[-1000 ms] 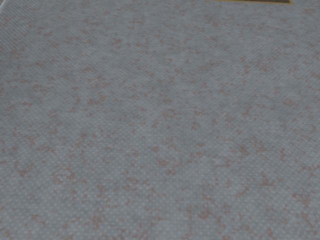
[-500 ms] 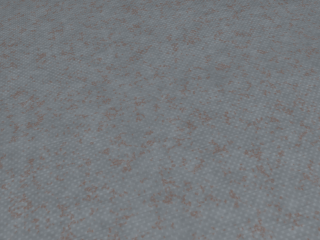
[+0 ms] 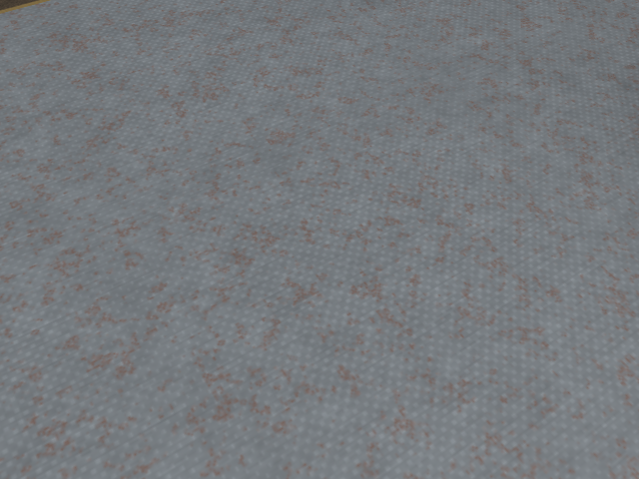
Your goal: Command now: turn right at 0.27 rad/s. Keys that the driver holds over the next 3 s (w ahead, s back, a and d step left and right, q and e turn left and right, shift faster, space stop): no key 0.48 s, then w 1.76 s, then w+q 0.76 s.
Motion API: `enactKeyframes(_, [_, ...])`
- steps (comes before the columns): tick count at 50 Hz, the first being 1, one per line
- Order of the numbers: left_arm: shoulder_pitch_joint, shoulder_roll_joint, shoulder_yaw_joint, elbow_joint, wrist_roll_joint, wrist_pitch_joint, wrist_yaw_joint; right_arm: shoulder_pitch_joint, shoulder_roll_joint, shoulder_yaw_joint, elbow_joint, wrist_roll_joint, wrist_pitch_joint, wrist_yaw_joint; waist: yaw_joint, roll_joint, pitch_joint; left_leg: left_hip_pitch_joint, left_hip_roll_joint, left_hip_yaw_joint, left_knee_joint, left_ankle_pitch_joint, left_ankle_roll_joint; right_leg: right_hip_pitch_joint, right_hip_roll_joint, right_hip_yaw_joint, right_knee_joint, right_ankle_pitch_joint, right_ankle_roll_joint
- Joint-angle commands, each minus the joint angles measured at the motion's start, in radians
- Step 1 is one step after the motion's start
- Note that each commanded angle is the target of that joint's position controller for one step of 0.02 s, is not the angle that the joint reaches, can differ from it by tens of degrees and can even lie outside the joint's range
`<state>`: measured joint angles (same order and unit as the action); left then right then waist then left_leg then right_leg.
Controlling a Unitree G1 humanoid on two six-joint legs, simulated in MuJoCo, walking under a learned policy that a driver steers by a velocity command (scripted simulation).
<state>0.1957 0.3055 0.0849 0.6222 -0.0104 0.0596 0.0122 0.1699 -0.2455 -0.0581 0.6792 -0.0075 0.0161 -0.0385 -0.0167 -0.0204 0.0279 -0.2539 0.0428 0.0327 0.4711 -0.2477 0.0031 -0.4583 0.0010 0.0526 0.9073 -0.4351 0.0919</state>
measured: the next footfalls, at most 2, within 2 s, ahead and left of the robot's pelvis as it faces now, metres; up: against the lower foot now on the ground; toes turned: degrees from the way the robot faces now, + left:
right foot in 0.08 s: +0.03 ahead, -0.14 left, +0.00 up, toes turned +0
right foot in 1.20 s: +0.44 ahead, -0.13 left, +0.00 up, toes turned -2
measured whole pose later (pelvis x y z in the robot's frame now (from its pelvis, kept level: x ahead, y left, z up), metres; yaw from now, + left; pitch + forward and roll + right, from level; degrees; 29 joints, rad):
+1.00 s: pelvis +0.14 +0.01 +0.00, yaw -1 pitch +2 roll -1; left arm 0.13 0.27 0.07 0.67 -0.02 -0.07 -0.03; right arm 0.46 -0.22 -0.02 0.82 0.00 -0.07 0.00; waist -0.07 -0.04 0.00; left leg 0.01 -0.03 0.03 0.24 -0.29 0.06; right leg -0.67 -0.07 0.00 0.87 -0.07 0.00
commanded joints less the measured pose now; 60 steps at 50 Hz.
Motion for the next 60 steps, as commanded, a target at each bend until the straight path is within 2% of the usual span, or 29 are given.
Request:
enactKeyframes(1, [-0.04, 0.049, 0.002, -0.088, -0.001, -0.023, -0.008, -0.013, -0.191, -0.046, -0.05, 0.017, -0.007, 0.005, -0.015, 0.224, -0.106, 0.104, 0.207, -0.17, -0.086, 0.369, 0.225, 0.089, 0.015, -0.076, -0.23, 0.031, -0.021])
enactKeyframes(3, [0.029, 0.042, 0.003, -0.055, 0.004, -0.025, -0.012, -0.006, -0.164, -0.033, -0.035, 0.033, -0.008, 0.009, 0.026, 0.196, -0.099, 0.05, 0.179, -0.149, -0.031, 0.336, 0.175, 0.251, 0.037, -0.098, -0.515, 0.241, -0.068])
enactKeyframes(4, [0.038, 0.068, 0.005, -0.062, 0.012, -0.025, -0.007, 0.043, -0.137, -0.021, -0.015, 0.026, -0.018, 0.014, 0.022, 0.148, -0.12, -0.022, 0.154, -0.129, 0.004, 0.249, 0.103, 0.381, -0.011, -0.02, -0.556, 0.361, -0.095])
enactKeyframes(5, [0.071, 0.14, 0.016, -0.077, 0.022, -0.025, 0.006, 0.053, -0.076, 0.0, -0.033, -0.019, -0.031, 0.023, -0.003, -0.071, -0.184, -0.147, 0.069, -0.038, 0.192, -0.011, 0.007, 0.521, -0.214, 0.214, -0.53, 0.669, -0.15])
enactKeyframes(6, [0.008, 0.125, 0.003, -0.066, 0.044, -0.032, 0.001, 0.025, -0.057, 0.011, -0.056, -0.018, -0.037, 0.019, -0.023, -0.268, -0.158, -0.167, 0.027, -0.027, 0.177, -0.272, -0.04, 0.354, -0.324, 0.292, -0.531, 0.65, -0.3])
enactKeyframes(7, [-0.036, 0.066, -0.01, -0.09, 0.044, -0.045, -0.006, -0.019, -0.12, -0.004, -0.053, -0.011, -0.031, 0.011, 0.013, -0.199, -0.116, -0.139, 0.035, -0.04, 0.214, -0.257, -0.065, 0.304, -0.276, 0.278, -0.56, 0.505, -0.327])
enactKeyframes(8, [-0.053, 0.035, -0.022, -0.076, 0.049, -0.056, -0.007, -0.028, -0.123, -0.007, -0.044, -0.006, -0.028, 0.011, 0.005, -0.18, -0.102, -0.13, 0.032, -0.043, 0.198, -0.199, -0.067, 0.292, -0.233, 0.238, -0.561, 0.426, -0.293])
enactKeyframes(10, [-0.089, 0.056, -0.017, -0.076, 0.031, -0.064, -0.004, -0.008, -0.115, -0.009, -0.021, -0.014, -0.018, 0.006, -0.001, -0.161, -0.075, -0.092, 0.025, -0.045, 0.137, -0.099, -0.074, 0.266, -0.187, 0.195, -0.552, 0.354, -0.247])
enactKeyframes(13, [-0.062, 0.021, -0.029, -0.057, 0.031, -0.063, -0.004, 0.035, -0.097, 0.003, -0.004, -0.017, -0.024, 0.018, -0.014, -0.107, -0.079, 0.042, 0.03, -0.049, 0.021, 0.111, -0.069, 0.216, -0.126, 0.139, -0.527, 0.252, -0.192])
enactKeyframes(14, [-0.053, 0.014, -0.032, -0.051, 0.034, -0.063, -0.006, 0.045, -0.108, 0.004, -0.004, -0.016, -0.025, 0.02, -0.007, -0.091, -0.066, 0.063, 0.04, -0.057, 0.007, 0.144, -0.059, 0.193, -0.109, 0.138, -0.525, 0.179, -0.179])
enactKeyframes(15, [-0.037, 0.007, -0.033, -0.06, 0.033, -0.059, -0.007, 0.043, -0.148, -0.01, 0.013, -0.01, -0.028, 0.02, 0.018, -0.004, -0.022, 0.022, 0.03, -0.044, 0.021, 0.08, -0.044, 0.175, -0.083, 0.115, -0.538, 0.142, -0.164])
enactKeyframes(17, [-0.056, 0.025, -0.029, -0.057, 0.031, -0.059, -0.007, 0.037, -0.109, -0.003, 0.02, -0.012, -0.034, 0.021, 0.001, 0.02, -0.007, 0.006, 0.026, -0.046, 0.0, 0.075, -0.039, 0.191, -0.073, 0.101, -0.507, 0.16, -0.157])
enactKeyframes(24, [-0.048, -0.002, -0.028, -0.045, 0.026, -0.059, -0.007, 0.061, -0.102, -0.001, 0.043, -0.009, -0.042, 0.009, -0.003, 0.016, -0.048, 0.035, 0.026, -0.045, 0.006, 0.109, -0.049, 0.228, -0.056, 0.074, -0.47, 0.3, -0.161])
enactKeyframes(25, [-0.031, 0.0, -0.026, -0.037, 0.025, -0.057, -0.006, 0.075, -0.097, 0.0, 0.05, -0.009, -0.039, 0.007, -0.001, 0.002, -0.069, 0.039, 0.009, -0.024, 0.021, 0.039, -0.047, 0.235, -0.049, 0.071, -0.48, 0.205, -0.165])
enactKeyframes(27, [0.013, 0.053, -0.007, -0.025, 0.015, -0.049, -0.003, 0.072, -0.098, -0.003, 0.048, 0.002, -0.039, 0.002, 0.023, -0.061, -0.027, -0.053, -0.044, 0.037, 0.123, -0.152, -0.032, 0.217, -0.084, 0.15, -0.548, -0.159, -0.213])
enactKeyframes(30, [0.092, 0.105, 0.007, 0.007, -0.003, -0.065, -0.002, -0.003, -0.092, -0.005, -0.001, 0.026, -0.065, 0.007, 0.057, -0.166, 0.092, -0.239, -0.032, 0.0, 0.284, -0.218, 0.019, 0.194, -0.247, 0.42, -0.69, -0.391, -0.326])
enactKeyframes(33, [0.059, 0.087, 0.002, 0.014, -0.012, -0.091, -0.003, 0.037, -0.082, -0.006, 0.005, 0.039, -0.099, 0.037, 0.016, -0.158, 0.077, -0.22, 0.005, -0.036, 0.235, -0.263, 0.09, 0.221, -0.269, 0.396, -0.666, -0.242, -0.323])
enactKeyframes(35, [-0.036, 0.069, -0.003, -0.005, -0.019, -0.084, -0.006, 0.186, -0.082, -0.013, 0.079, 0.03, -0.113, 0.052, -0.066, -0.093, 0.022, 0.12, -0.044, 0.011, 0.043, -0.038, 0.1, 0.06, -0.163, 0.222, -0.569, -0.109, -0.253])
enactKeyframes(36, [-0.066, 0.027, -0.015, -0.018, -0.009, -0.088, -0.006, 0.284, -0.115, -0.026, 0.112, 0.018, -0.114, 0.053, -0.099, -0.017, -0.012, 0.26, 0.009, -0.085, 0.007, -0.038, 0.106, -0.036, -0.09, 0.119, -0.399, -0.016, -0.2])
enactKeyframes(37, [-0.082, -0.026, -0.028, -0.061, -0.004, -0.103, -0.005, 0.379, -0.231, -0.054, 0.117, 0.015, -0.119, 0.053, -0.106, 0.256, -0.039, 0.373, 0.221, -0.462, -0.173, -0.222, 0.206, -0.218, 0.058, -0.066, -0.037, 0.0, -0.108])
enactKeyframes(38, [-0.099, 0.045, -0.011, -0.079, -0.019, -0.119, 0.002, 0.381, -0.239, -0.052, 0.096, 0.004, -0.123, 0.057, -0.116, 0.294, -0.006, 0.369, 0.358, -0.748, -0.29, -0.295, 0.32, -0.373, 0.057, 0.004, 0.171, -0.154, -0.098])
enactKeyframes(39, [-0.063, 0.069, -0.001, -0.061, -0.034, -0.132, -0.003, 0.315, -0.18, -0.033, 0.074, 0.003, -0.124, 0.05, -0.074, 0.183, 0.051, 0.361, 0.35, -0.693, -0.28, -0.312, 0.314, -0.444, -0.003, 0.049, 0.279, -0.089, -0.112])
enactKeyframes(41, [-0.037, 0.051, -0.004, -0.028, -0.019, -0.143, -0.012, 0.246, -0.148, -0.021, 0.052, 0.005, -0.121, 0.046, -0.038, 0.096, 0.062, 0.342, 0.265, -0.499, -0.284, -0.209, 0.247, -0.462, -0.061, 0.03, 0.269, 0.104, -0.132])
enactKeyframes(44, [-0.04, 0.03, -0.002, -0.012, -0.005, -0.141, -0.031, 0.255, -0.104, -0.001, 0.061, 0.004, -0.11, 0.046, -0.024, 0.112, 0.036, 0.297, 0.184, -0.293, -0.304, 0.128, 0.196, -0.373, -0.087, -0.019, 0.192, 0.243, -0.114])
enactKeyframes(49, [-0.2, -0.032, -0.032, -0.052, -0.006, -0.145, -0.048, 0.297, -0.133, -0.001, 0.092, 0.009, -0.089, 0.026, -0.062, 0.101, 0.057, 0.243, 0.126, -0.126, -0.32, 0.357, 0.17, -0.295, -0.06, -0.083, -0.12, 0.418, -0.081])
enactKeyframes(55, [-0.334, -0.005, -0.034, -0.093, -0.02, -0.163, -0.079, 0.333, -0.172, -0.011, 0.134, 0.028, -0.083, 0.024, -0.07, 0.119, 0.098, 0.308, 0.191, -0.12, -0.299, 0.421, 0.173, -0.211, -0.024, -0.091, -0.349, 0.451, -0.126])
enactKeyframes(58, [-0.226, 0.054, -0.008, -0.071, -0.011, -0.163, -0.074, 0.307, -0.209, -0.025, 0.139, 0.026, -0.073, 0.018, 0.017, 0.16, -0.013, 0.381, 0.198, -0.097, -0.118, 0.874, 0.143, -0.02, 0.04, -0.127, -0.379, 0.365, -0.19])
enactKeyframes(59, [-0.074, 0.091, 0.013, -0.028, -0.012, -0.159, -0.064, 0.286, -0.209, -0.025, 0.135, 0.023, -0.065, 0.016, 0.102, 0.157, -0.11, 0.344, 0.166, -0.063, 0.057, 0.994, 0.121, 0.186, 0.066, -0.148, -0.412, 0.397, -0.225])
enactKeyframes(60, [0.116, 0.133, 0.029, 0.017, -0.006, -0.153, -0.047, 0.27, -0.197, -0.018, 0.116, 0.013, -0.067, 0.014, 0.182, 0.141, -0.234, 0.137, 0.138, -0.062, 0.294, 0.841, 0.094, 0.52, -0.032, -0.044, -0.364, 0.425, -0.273])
